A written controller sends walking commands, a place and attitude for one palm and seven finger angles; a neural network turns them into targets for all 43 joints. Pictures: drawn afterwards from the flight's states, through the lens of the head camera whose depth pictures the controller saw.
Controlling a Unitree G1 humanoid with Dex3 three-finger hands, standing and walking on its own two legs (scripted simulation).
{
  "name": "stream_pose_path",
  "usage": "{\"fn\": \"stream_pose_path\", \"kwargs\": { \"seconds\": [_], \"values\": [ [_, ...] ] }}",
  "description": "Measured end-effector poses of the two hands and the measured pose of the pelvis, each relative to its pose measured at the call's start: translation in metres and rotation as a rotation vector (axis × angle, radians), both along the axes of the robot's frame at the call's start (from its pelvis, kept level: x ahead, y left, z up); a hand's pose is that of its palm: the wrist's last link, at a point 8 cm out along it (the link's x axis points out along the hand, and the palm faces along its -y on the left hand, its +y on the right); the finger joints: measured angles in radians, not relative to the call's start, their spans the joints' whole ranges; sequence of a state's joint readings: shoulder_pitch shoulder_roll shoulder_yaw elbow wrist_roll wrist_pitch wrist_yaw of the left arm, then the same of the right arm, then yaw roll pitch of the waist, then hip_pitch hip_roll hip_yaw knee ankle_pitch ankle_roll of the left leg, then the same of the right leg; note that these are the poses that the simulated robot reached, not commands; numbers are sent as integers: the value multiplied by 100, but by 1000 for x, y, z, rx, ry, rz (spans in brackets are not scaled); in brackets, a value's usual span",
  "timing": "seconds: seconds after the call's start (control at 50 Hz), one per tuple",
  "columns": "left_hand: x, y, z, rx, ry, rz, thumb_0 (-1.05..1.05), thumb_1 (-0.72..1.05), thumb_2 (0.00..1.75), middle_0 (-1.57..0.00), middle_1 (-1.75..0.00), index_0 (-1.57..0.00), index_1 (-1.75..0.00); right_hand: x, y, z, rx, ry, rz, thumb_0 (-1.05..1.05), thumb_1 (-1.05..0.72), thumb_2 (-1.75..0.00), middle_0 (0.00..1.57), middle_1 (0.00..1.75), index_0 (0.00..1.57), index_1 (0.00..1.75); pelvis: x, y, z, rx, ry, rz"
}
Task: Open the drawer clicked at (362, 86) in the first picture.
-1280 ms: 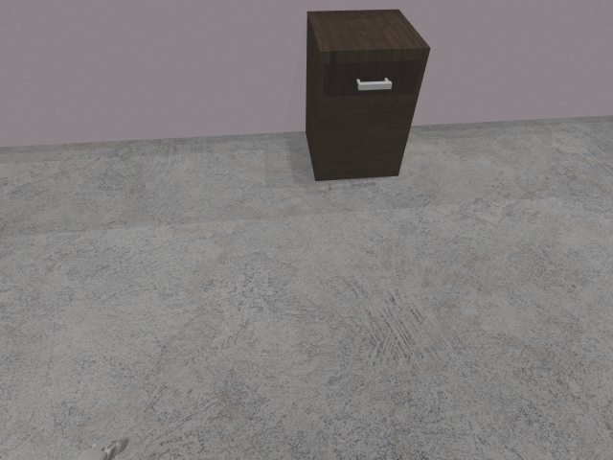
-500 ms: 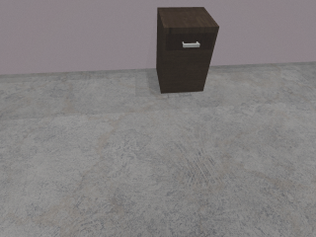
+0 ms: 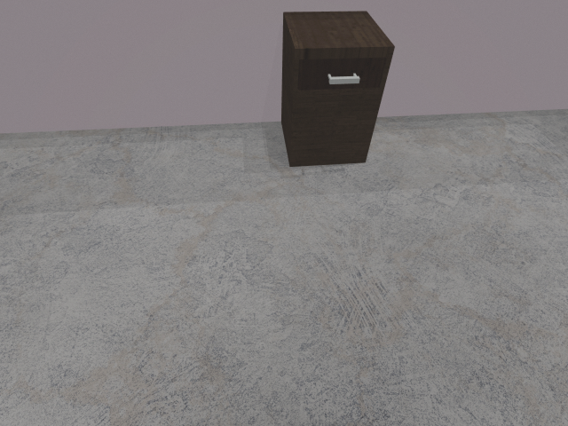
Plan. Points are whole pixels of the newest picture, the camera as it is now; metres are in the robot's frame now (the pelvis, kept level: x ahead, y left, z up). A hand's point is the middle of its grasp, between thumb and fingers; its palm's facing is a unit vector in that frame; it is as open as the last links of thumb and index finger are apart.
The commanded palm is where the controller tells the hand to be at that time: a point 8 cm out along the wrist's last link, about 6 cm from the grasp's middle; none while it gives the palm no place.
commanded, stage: look at it before walking up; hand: left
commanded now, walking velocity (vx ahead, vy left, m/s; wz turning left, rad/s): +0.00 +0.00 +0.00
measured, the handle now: (343, 77) +1.54 -0.19 -0.25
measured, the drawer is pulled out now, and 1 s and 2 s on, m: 0.00 0.00 0.00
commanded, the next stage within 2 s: walk to a spot facing it in 0.16 s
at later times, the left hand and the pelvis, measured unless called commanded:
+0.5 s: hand out of the picture +0.07 +0.23 -0.17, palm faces -0.08 -0.96 -0.29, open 7.3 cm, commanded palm none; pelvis +0.01 +0.00 -0.01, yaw -5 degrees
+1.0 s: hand out of the picture +0.09 +0.16 -0.16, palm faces -0.23 -0.96 -0.18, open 7.3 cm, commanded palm none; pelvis +0.11 -0.03 +0.00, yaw -19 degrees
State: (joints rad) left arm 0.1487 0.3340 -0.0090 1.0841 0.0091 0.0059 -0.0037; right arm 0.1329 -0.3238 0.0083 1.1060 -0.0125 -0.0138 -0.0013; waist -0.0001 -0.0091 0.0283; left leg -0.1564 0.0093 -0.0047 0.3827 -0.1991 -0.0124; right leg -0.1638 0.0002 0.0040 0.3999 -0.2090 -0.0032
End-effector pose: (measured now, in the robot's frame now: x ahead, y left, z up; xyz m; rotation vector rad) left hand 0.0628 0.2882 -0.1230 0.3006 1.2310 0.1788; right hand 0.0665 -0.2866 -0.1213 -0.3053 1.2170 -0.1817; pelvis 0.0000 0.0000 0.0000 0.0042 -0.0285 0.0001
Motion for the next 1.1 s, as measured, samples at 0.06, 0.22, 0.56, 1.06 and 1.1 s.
{"fn": "stream_pose_path", "kwargs": {
  "seconds": [0.06,0.22,0.56,1.06,1.1],
  "values": [
    [-2,0,-1,0,10,2,0,91,90,-21,-30,-21,-30,0,0,0,0,6,-1,1,-90,-90,20,30,20,30,1,0,0,0,2,0],
    [-2,0,-2,-2,22,5,0,91,90,-20,-30,-21,-30,3,-1,0,-2,16,-1,1,-90,-90,20,30,20,30,5,-1,0,-1,5,1],
    [10,-29,-21,-61,63,-58,0,91,90,-20,-30,-20,-30,-13,17,-17,53,-31,-115,1,-90,-90,20,30,20,30,9,-4,-12,12,12,-116],
    [73,-73,-19,-104,278,-143,0,91,89,-21,-30,-21,-30,120,0,-1,92,-183,-283,1,-91,-90,20,30,20,30,139,-22,-6,-9,61,-359],
    [99,-65,-27,-104,275,-153,0,91,90,-21,-30,-21,-30,147,6,-1,80,-209,-282,1,-91,-90,20,30,20,30,161,-17,-12,-14,63,-379]
  ]
}}
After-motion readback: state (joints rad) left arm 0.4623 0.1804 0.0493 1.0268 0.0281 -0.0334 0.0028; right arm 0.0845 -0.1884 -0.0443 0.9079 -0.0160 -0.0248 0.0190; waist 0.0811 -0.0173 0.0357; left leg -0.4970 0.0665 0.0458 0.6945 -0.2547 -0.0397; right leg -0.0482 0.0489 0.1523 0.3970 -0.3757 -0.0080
